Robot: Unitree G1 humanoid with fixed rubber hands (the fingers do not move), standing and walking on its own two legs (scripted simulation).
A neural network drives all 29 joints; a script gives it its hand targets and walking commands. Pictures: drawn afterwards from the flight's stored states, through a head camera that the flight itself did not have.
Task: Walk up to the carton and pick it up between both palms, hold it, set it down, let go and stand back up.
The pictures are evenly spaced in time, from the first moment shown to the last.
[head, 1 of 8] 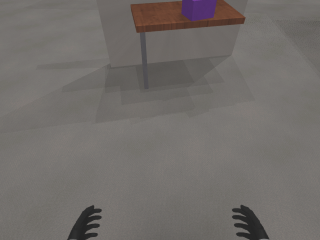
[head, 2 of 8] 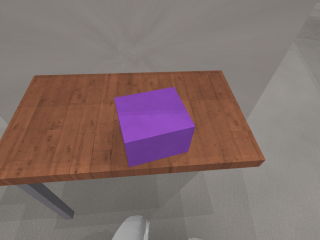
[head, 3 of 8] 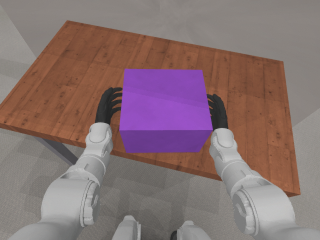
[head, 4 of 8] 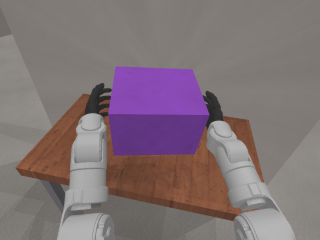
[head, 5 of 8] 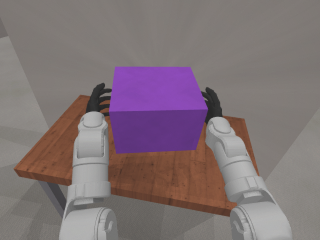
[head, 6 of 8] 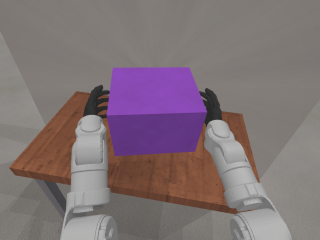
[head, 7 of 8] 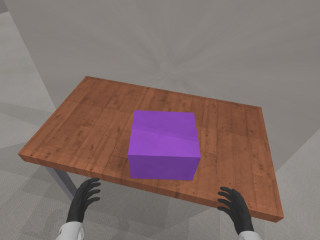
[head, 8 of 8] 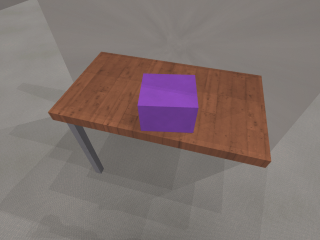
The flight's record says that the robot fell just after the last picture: no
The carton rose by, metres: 0.25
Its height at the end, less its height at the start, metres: +0.00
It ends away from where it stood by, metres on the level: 0.02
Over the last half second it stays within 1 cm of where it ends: yes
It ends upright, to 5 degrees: yes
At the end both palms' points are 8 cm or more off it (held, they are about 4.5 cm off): yes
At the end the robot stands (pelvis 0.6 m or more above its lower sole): yes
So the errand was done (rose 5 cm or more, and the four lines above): yes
